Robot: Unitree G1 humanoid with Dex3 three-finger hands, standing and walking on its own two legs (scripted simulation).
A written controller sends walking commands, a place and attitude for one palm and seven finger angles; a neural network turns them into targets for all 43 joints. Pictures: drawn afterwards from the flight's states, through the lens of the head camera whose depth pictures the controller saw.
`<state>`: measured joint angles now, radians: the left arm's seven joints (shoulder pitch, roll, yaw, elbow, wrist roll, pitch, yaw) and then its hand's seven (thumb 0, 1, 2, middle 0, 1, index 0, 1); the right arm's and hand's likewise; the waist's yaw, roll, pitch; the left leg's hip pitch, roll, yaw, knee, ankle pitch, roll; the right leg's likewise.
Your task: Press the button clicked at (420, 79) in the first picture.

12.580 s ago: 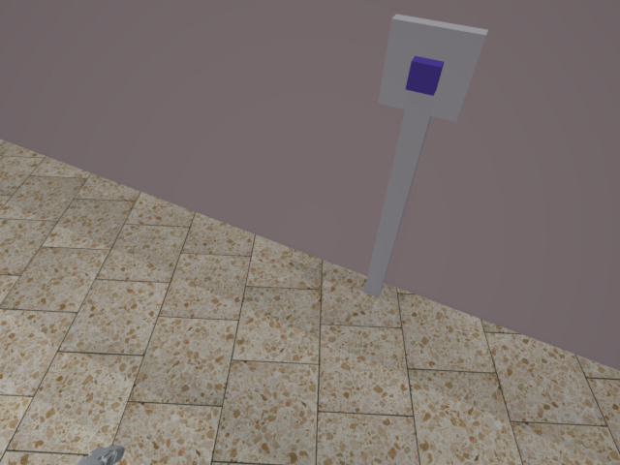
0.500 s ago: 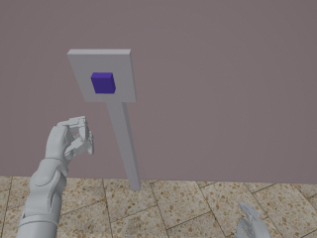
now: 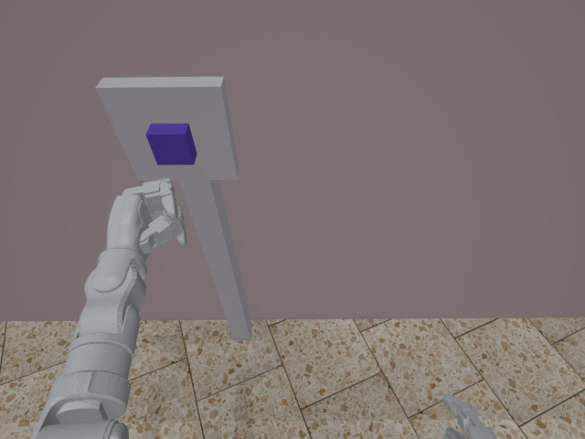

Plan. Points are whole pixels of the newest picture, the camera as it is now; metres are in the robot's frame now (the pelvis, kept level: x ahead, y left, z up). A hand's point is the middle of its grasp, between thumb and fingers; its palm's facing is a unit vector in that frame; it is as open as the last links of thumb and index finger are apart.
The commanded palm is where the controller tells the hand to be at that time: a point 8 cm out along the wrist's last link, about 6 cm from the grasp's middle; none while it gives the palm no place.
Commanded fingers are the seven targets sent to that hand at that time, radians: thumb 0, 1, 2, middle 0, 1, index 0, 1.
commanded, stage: aim a knuckle at the button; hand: left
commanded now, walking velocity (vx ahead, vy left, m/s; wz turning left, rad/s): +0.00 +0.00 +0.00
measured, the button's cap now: (173, 143) +0.52 +0.21 +0.13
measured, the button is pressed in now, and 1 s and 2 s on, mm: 0 0 8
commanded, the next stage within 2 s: press the button with the knuckle in 0.96 s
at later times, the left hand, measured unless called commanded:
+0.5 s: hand (191, 198) +0.43 +0.17 +0.10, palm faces +0.05 -1.00 +0.00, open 3.1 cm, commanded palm +0.40 +0.23 +0.10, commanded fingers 0.00 0.90 0.90 -1.30 -1.50 -1.30 -1.50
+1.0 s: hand (188, 202) +0.42 +0.17 +0.10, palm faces +0.06 -1.00 +0.01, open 3.1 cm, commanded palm +0.39 +0.22 +0.10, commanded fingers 0.00 0.90 0.90 -1.30 -1.50 -1.30 -1.50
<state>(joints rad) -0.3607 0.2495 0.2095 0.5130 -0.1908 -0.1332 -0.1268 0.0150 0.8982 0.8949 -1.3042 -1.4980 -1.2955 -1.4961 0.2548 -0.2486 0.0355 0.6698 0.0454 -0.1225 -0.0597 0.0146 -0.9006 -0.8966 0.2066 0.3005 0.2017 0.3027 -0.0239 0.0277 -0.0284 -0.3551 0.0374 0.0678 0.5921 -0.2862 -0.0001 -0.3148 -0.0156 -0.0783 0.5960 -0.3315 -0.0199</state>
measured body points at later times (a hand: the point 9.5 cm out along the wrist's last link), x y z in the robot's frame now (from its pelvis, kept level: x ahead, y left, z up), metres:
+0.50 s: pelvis +0.00 +0.00 -0.01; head +0.04 +0.00 +0.44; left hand +0.42 +0.22 +0.10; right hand +0.06 -0.26 -0.13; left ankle +0.01 +0.12 -0.73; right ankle -0.01 -0.10 -0.73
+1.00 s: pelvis +0.00 +0.01 -0.01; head +0.03 +0.00 +0.44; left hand +0.41 +0.23 +0.10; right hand +0.10 -0.25 -0.12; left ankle +0.01 +0.12 -0.73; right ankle -0.01 -0.10 -0.73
